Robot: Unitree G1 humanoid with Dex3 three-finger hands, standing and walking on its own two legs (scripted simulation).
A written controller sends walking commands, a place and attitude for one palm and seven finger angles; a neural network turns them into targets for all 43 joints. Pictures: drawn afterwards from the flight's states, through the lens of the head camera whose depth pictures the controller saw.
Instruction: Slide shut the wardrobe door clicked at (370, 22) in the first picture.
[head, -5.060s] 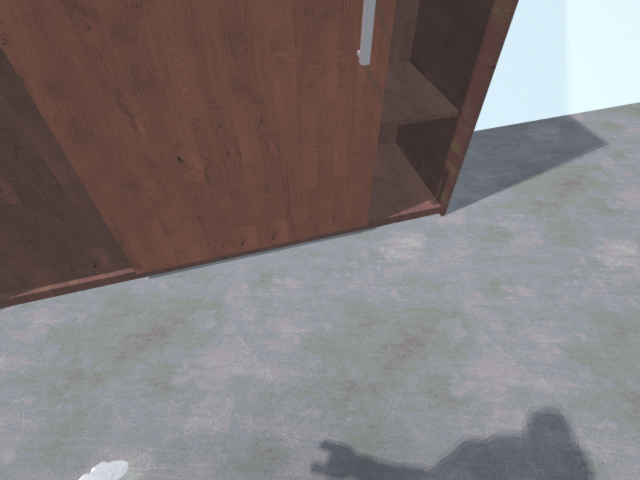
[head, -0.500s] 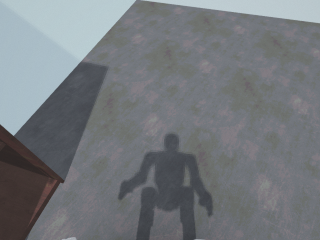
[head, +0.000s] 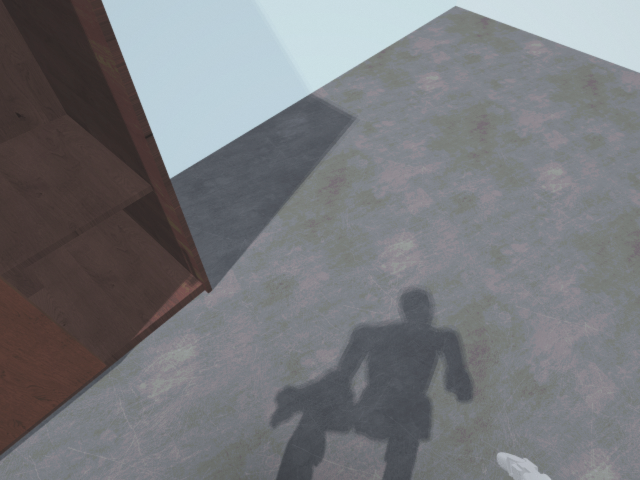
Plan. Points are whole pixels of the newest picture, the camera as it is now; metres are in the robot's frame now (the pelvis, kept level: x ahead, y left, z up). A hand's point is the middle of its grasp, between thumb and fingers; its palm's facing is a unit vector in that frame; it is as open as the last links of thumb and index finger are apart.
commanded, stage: turn to face it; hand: left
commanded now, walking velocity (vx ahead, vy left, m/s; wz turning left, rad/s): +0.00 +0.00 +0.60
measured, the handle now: out of the picture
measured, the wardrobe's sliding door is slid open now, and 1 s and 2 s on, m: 0.37 0.37 0.37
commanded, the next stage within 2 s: take the last steps up to it in 1.42 s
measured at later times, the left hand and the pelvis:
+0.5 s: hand out of the picture +0.04 +0.17 -0.12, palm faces +0.29 -0.91 -0.30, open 7.4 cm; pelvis +0.00 -0.04 +0.01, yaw +18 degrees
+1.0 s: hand out of the picture -0.09 +0.23 -0.15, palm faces +0.59 -0.76 -0.27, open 7.4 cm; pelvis -0.03 +0.00 +0.02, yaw +35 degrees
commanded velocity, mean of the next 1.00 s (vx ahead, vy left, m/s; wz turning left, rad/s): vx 0.00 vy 0.00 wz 0.59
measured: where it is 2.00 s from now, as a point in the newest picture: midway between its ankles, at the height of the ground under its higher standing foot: outside the picture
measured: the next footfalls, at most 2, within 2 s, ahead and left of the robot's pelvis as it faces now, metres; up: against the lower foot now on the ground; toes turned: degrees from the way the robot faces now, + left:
right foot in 0.34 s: +0.08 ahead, -0.14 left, +0.00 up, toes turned +9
left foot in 0.78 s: -0.03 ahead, +0.10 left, +0.00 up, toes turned +34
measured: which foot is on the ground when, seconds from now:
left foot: down 0.00-0.34, up 0.36-0.76, down 0.78-1.00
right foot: up 0.00-0.32, down 0.34-0.78, up 0.80-1.00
